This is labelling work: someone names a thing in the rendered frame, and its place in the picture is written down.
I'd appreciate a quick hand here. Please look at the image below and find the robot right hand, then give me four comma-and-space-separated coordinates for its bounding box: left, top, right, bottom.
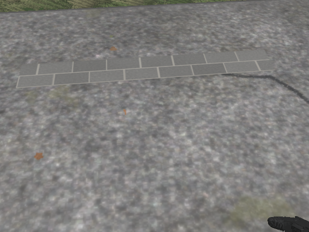
267, 216, 309, 232

